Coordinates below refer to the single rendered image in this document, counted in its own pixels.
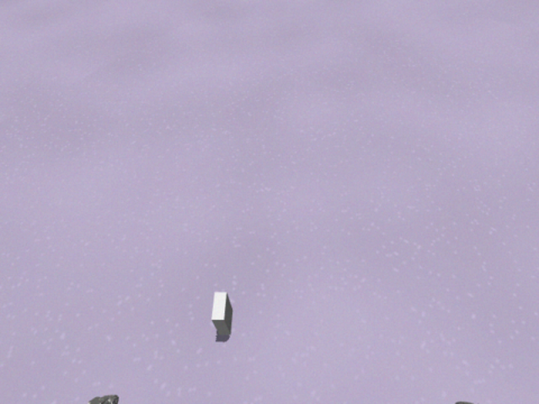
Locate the carton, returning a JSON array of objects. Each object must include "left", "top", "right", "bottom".
[{"left": 211, "top": 292, "right": 232, "bottom": 335}]

